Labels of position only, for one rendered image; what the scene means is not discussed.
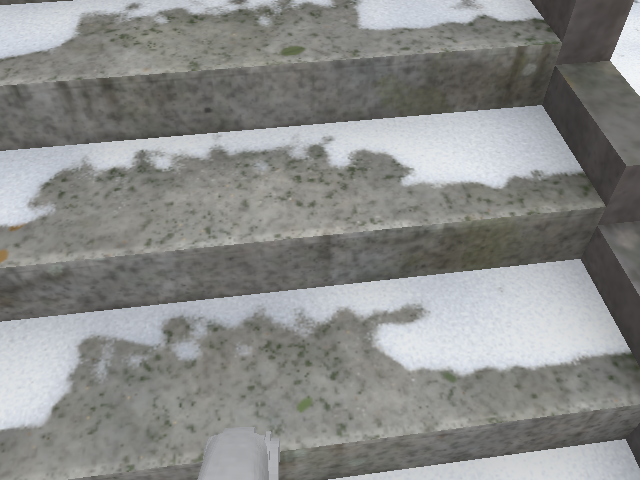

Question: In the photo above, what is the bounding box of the robot left shin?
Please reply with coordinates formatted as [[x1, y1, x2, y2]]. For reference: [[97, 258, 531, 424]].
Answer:
[[203, 435, 216, 459]]

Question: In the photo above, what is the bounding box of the left robot thigh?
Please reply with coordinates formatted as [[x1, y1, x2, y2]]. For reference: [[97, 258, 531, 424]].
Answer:
[[197, 427, 280, 480]]

